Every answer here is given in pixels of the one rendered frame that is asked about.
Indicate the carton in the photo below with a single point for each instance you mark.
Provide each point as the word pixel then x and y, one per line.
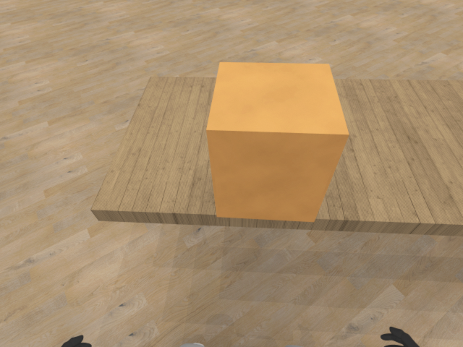
pixel 276 132

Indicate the robot right hand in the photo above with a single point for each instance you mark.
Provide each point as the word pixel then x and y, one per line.
pixel 399 336

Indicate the table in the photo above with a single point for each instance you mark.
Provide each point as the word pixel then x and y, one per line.
pixel 400 172

